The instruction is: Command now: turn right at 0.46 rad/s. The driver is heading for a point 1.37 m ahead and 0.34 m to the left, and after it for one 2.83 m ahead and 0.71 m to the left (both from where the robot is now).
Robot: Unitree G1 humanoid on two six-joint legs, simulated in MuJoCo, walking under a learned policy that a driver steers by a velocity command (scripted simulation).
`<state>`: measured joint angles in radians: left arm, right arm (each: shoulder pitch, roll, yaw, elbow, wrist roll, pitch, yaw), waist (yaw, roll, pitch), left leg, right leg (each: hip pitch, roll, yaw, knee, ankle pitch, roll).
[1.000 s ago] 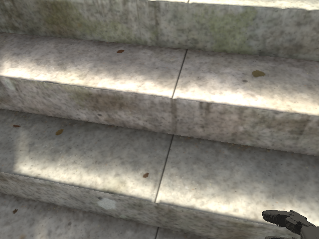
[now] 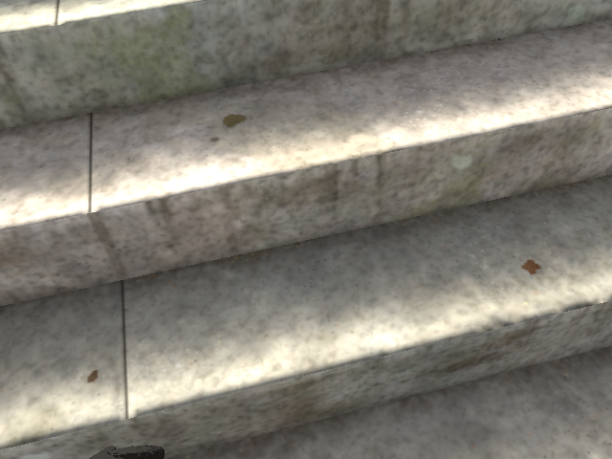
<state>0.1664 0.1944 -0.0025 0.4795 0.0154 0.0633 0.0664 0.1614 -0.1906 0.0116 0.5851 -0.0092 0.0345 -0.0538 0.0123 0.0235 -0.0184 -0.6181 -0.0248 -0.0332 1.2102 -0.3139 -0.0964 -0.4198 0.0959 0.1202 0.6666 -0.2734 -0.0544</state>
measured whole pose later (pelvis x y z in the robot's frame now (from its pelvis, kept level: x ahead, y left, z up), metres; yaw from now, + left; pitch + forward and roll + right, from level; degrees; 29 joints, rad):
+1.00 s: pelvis +0.22 +0.12 +0.13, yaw +24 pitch +2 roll +0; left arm 0.24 0.25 0.01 0.75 0.03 -0.07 -0.03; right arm 0.16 -0.24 0.01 0.67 -0.02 0.00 0.00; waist 0.03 0.00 -0.05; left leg -0.66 -0.08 0.05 1.01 -0.37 0.09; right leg -0.63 0.02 0.10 1.89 -0.15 -0.07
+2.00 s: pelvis +0.55 +0.13 +0.37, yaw +1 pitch +1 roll +2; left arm 0.17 0.15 -0.02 0.53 0.02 0.05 0.08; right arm 0.17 -0.17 0.03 0.61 -0.01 0.04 -0.06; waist 0.02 0.03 -0.03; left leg -0.77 -0.03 -0.02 1.44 -0.14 -0.11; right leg -0.39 0.10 0.18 0.75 -0.37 -0.04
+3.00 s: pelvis +0.62 +0.23 +0.38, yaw +17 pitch +4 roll +0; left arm 0.19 0.29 0.05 0.66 0.00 0.02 0.06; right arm 0.03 -0.18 0.05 0.49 0.01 0.04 0.00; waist 0.04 0.00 0.00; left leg -0.74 0.13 0.02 1.32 -0.33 -0.07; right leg -0.19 -0.22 -0.24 0.45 -0.29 0.07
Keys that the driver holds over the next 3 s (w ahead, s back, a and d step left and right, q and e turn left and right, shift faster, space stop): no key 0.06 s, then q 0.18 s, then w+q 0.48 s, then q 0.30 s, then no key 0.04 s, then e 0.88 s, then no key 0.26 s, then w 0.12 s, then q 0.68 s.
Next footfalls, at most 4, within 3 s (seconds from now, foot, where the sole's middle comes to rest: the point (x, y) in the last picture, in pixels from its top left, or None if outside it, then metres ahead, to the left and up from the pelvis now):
0.12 left None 0.06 0.12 -0.76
0.86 left None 0.31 0.22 -0.57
1.48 right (316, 327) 0.60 0.04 -0.39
2.12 left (191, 312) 0.64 0.27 -0.39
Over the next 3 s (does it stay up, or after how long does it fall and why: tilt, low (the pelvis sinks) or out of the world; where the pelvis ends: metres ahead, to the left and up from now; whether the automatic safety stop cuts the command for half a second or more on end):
stays up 0.62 0.23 0.38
